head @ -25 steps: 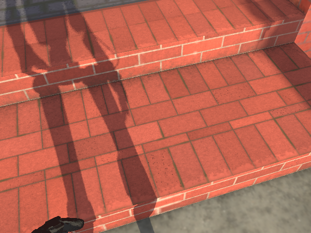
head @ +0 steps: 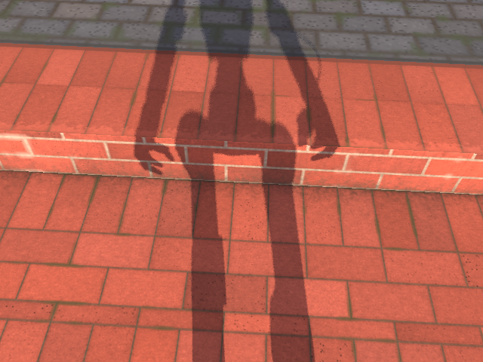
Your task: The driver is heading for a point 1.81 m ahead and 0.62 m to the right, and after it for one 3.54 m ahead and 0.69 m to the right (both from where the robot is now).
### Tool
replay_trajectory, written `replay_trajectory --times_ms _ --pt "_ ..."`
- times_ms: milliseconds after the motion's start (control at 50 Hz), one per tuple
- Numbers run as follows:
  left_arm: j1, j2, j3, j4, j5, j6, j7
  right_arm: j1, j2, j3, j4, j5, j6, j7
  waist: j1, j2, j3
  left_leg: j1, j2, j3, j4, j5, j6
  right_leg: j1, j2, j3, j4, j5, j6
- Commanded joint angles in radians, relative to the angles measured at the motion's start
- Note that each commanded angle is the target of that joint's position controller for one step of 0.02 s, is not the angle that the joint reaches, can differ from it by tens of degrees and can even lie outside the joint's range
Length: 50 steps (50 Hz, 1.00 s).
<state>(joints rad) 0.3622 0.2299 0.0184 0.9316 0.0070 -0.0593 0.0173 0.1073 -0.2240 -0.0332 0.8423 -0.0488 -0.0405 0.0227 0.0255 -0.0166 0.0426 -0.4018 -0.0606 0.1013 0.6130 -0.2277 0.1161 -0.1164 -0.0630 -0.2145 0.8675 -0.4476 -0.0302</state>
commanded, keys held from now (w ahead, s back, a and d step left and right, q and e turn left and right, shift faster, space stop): w+e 1.00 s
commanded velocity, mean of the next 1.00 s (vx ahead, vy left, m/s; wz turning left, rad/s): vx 0.50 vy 0.00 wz -0.41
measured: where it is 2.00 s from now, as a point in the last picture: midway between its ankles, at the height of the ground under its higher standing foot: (403, 142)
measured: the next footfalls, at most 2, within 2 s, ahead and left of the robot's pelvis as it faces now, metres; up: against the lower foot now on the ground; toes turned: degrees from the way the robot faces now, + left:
right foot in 0.50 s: +0.41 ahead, -0.12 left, +0.17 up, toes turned -16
left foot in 0.96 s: +0.75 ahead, -0.08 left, +0.17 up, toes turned -30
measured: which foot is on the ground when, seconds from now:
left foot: down 0.00-0.52, up 0.54-0.94, down 0.96-1.00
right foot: up 0.00-0.48, down 0.50-0.98, up 1.00-1.00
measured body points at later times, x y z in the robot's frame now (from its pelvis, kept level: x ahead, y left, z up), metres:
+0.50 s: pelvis +0.26 -0.04 +0.04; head +0.31 -0.03 +0.49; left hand +0.53 +0.07 -0.05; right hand +0.11 -0.24 -0.09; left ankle +0.08 +0.06 -0.69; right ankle +0.37 -0.11 -0.55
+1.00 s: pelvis +0.60 -0.13 +0.17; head +0.61 -0.14 +0.62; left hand +0.74 +0.10 +0.05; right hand +0.70 -0.43 +0.11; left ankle +0.72 -0.07 -0.55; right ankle +0.39 -0.12 -0.49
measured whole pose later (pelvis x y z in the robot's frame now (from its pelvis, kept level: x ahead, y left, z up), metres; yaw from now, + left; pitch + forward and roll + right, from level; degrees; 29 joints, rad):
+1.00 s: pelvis +0.60 -0.13 +0.17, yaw -30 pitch +5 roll +1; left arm 0.41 0.28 0.06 0.91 0.06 -0.14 -0.10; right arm 0.04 -0.20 0.02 0.63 -0.03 -0.07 0.01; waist 0.03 -0.01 -0.07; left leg -0.49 -0.03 0.02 0.59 -0.20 0.04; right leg -0.20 0.16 0.19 0.91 -0.45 -0.06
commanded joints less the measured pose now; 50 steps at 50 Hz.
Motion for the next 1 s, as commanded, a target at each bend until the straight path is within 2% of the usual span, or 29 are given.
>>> replay_trajectory --times_ms 20,60,100,180,220,280,340,400,420,440,480,500,520,540,560,580,600,640,660,680,720,760,840,880,920,940,960,980,1000 --pt "0.002 0.098 0.016 -0.083 0.007 0.004 -0.006 0.374 -0.269 -0.085 0.065 0.041 0.014 -0.022 -0.133 0.055 -0.259 0.606 0.444 -0.589 -0.285 0.361 0.277 -0.571 0.034 0.222 0.738 0.021 -0.005" --pt "-0.063 0.071 0.020 -0.095 0.010 0.001 -0.018 0.269 -0.147 -0.049 0.068 0.023 0.009 -0.020 -0.071 0.013 -0.046 0.369 0.361 -0.424 -0.350 0.091 0.173 -0.649 0.012 0.232 0.780 0.069 -0.025" --pt "-0.017 0.037 0.020 -0.078 0.020 0.038 -0.029 0.236 -0.061 -0.017 0.083 0.021 -0.009 -0.022 -0.011 0.030 0.019 0.215 0.294 -0.298 -0.380 -0.017 0.086 -0.649 0.004 0.261 0.806 0.128 -0.031" --pt "-0.090 -0.017 0.019 -0.123 0.019 0.068 -0.032 0.305 -0.093 -0.015 0.139 0.016 -0.049 -0.019 -0.008 0.052 0.064 0.160 0.282 -0.211 -0.416 -0.090 0.039 -0.845 0.035 0.271 0.895 0.195 -0.019" --pt "-0.232 -0.097 -0.006 -0.202 0.014 0.083 0.011 0.423 -0.079 -0.004 0.191 0.011 -0.061 -0.015 -0.054 0.132 0.096 0.267 0.359 -0.236 -0.443 0.015 0.084 -1.152 0.081 0.219 1.327 0.031 -0.038" --pt "-0.384 -0.119 -0.034 -0.323 0.009 0.070 0.049 0.454 -0.053 0.022 0.230 0.015 -0.078 -0.009 -0.031 0.066 0.123 0.365 0.374 -0.182 -0.447 -0.057 0.035 -1.413 0.073 0.289 1.427 -0.060 -0.106" --pt "-0.482 -0.143 -0.072 -0.417 0.014 0.067 0.026 0.447 -0.047 0.047 0.261 0.029 -0.076 -0.023 0.005 -0.009 0.123 0.253 0.279 -0.051 -0.500 -0.010 -0.043 -1.309 0.056 0.193 1.126 -0.021 -0.106" --pt "-0.445 -0.115 -0.086 -0.452 0.017 0.096 -0.007 0.463 -0.069 0.051 0.274 0.068 -0.054 -0.063 0.013 0.043 0.037 0.253 0.267 0.052 -0.652 0.562 0.019 -0.977 0.021 0.023 0.766 -0.024 -0.100" --pt "-0.381 -0.097 -0.081 -0.413 0.010 0.093 -0.013 0.415 -0.078 0.056 0.224 0.084 -0.058 -0.065 0.031 0.008 -0.026 0.250 0.259 0.137 -0.565 1.106 0.007 -0.749 0.061 -0.074 0.617 -0.036 -0.120" --pt "-0.357 -0.073 -0.076 -0.400 0.002 0.095 -0.009 0.445 -0.144 0.041 0.204 0.101 -0.061 -0.077 0.056 0.043 -0.132 0.292 0.307 0.120 -0.441 1.650 0.005 -0.573 0.131 -0.140 0.543 -0.044 -0.128" --pt "-0.123 -0.012 -0.045 -0.325 0.012 0.095 -0.021 0.401 -0.262 -0.005 0.148 0.086 -0.034 -0.085 0.155 0.274 -0.359 0.536 0.360 0.099 -0.037 2.000 0.018 -0.423 0.218 -0.049 0.379 -0.148 -0.176" --pt "-0.027 0.046 -0.019 -0.294 0.025 0.075 -0.045 0.357 -0.276 -0.021 0.094 0.084 -0.029 -0.070 0.198 0.287 -0.428 0.480 0.355 0.103 0.237 1.854 0.015 -0.236 0.218 0.134 0.210 -0.133 -0.227" --pt "-0.008 0.160 0.024 -0.246 0.001 0.072 -0.043 0.307 -0.198 -0.015 0.002 0.058 -0.046 -0.036 0.170 0.059 -0.404 0.063 0.173 0.080 0.651 1.051 -0.040 -0.043 0.037 0.688 -0.137 -0.395 -0.320" --pt "-0.055 0.241 0.067 -0.234 -0.005 0.092 -0.029 0.217 -0.180 -0.030 -0.045 0.011 -0.064 0.007 0.148 -0.103 -0.427 -0.202 -0.036 -0.088 1.076 0.148 -0.086 0.036 -0.104 1.274 -0.534 -0.392 -0.379" --pt "0.303 0.217 0.041 -0.117 0.075 0.063 -0.051 0.336 -0.096 -0.035 0.027 -0.030 -0.042 0.100 0.251 -0.040 -0.139 -0.598 -0.096 -0.546 1.396 0.317 0.005 0.017 -0.080 1.234 -0.483 -0.352 -0.196" --pt "0.278 0.175 0.050 -0.001 0.072 0.030 -0.083 0.283 -0.087 -0.030 -0.015 -0.021 -0.063 0.101 0.148 -0.011 0.011 -0.757 -0.087 -0.512 1.566 0.320 0.033 -0.064 -0.098 1.067 -0.423 -0.063 -0.175" --pt "0.146 0.105 0.033 0.030 0.059 -0.008 -0.104 0.250 -0.044 -0.001 -0.077 -0.043 -0.081 0.079 0.054 0.074 -0.023 -0.777 -0.074 -0.489 1.596 0.239 0.051 -0.107 -0.082 0.937 -0.375 0.098 -0.215" --pt "-0.066 -0.032 -0.017 0.082 0.114 -0.037 -0.127 0.187 0.016 0.050 -0.141 -0.028 -0.045 0.051 -0.118 0.169 -0.032 -0.831 0.005 -0.427 1.530 0.256 0.107 -0.290 -0.026 0.669 -0.348 0.097 -0.185" --pt "-0.236 -0.043 -0.024 0.025 0.110 -0.054 -0.137 0.196 -0.046 0.038 -0.150 0.003 -0.025 0.029 -0.198 0.153 -0.027 -0.676 0.079 -0.326 1.355 0.263 0.086 -0.486 0.001 0.538 -0.437 0.090 -0.142" --pt "-0.320 -0.024 -0.022 -0.010 0.079 -0.085 -0.137 0.192 -0.082 0.032 -0.164 0.013 -0.026 0.010 -0.229 0.077 -0.019 -0.555 0.104 -0.247 1.245 0.239 0.059 -0.630 0.072 0.427 -0.481 0.125 -0.113" --pt "-0.219 0.021 -0.017 -0.018 0.062 -0.127 -0.110 0.111 -0.096 0.031 -0.217 0.003 -0.051 0.003 -0.171 0.015 -0.092 -0.343 0.102 -0.155 1.042 0.238 -0.026 -0.710 0.184 0.307 -0.470 0.279 -0.073" --pt "-0.015 0.094 -0.004 0.002 0.078 -0.140 -0.072 0.018 -0.077 0.033 -0.247 0.017 -0.068 0.001 -0.074 -0.042 -0.125 -0.246 0.073 -0.095 0.817 0.163 -0.141 -0.587 0.198 0.294 -0.447 0.570 -0.057" --pt "0.067 0.144 0.034 -0.039 0.007 -0.125 -0.118 -0.177 -0.024 0.047 -0.332 0.000 0.014 0.024 -0.015 -0.099 -0.059 -0.190 0.054 -0.088 0.168 0.137 -0.206 -0.189 0.031 0.462 -0.498 0.765 -0.183" --pt "0.112 0.174 0.058 -0.030 0.018 -0.109 -0.135 -0.166 -0.049 0.044 -0.329 -0.002 0.039 0.028 -0.027 -0.090 -0.036 -0.203 0.032 -0.096 0.036 0.148 -0.179 -0.010 -0.052 0.520 -0.435 0.997 -0.197" --pt "0.110 0.198 0.075 -0.037 0.026 -0.088 -0.125 -0.117 -0.099 0.030 -0.300 0.025 0.018 0.006 -0.044 -0.073 -0.077 -0.121 0.009 -0.079 -0.115 0.161 -0.130 0.118 -0.070 0.562 -0.344 1.230 -0.150" --pt "0.067 0.203 0.080 -0.050 0.038 -0.079 -0.127 0.029 -0.124 0.017 -0.252 0.047 -0.005 -0.011 -0.103 -0.060 -0.139 0.065 0.016 -0.092 -0.154 0.257 -0.080 0.083 -0.046 0.557 -0.236 1.332 -0.108" --pt "0.077 0.119 0.055 -0.067 0.056 -0.087 -0.127 0.309 -0.136 0.006 -0.170 0.049 -0.032 -0.027 -0.171 0.008 -0.344 0.471 0.130 -0.187 -0.033 0.383 0.039 -0.057 0.017 0.541 0.005 1.229 -0.064" --pt "0.267 -0.032 0.007 -0.065 0.080 -0.105 -0.112 0.479 -0.196 -0.013 -0.116 0.035 -0.050 -0.028 -0.121 0.306 -0.568 0.983 0.386 -0.495 0.079 0.885 0.345 -0.451 0.168 0.478 0.388 0.540 0.036" --pt "0.131 0.044 0.024 -0.094 0.041 -0.095 -0.127 0.558 -0.178 -0.020 -0.075 -0.010 -0.036 -0.029 -0.222 0.271 -0.489 1.033 0.507 -0.813 -0.155 0.596 0.385 -0.795 0.260 0.402 0.658 -0.130 0.067"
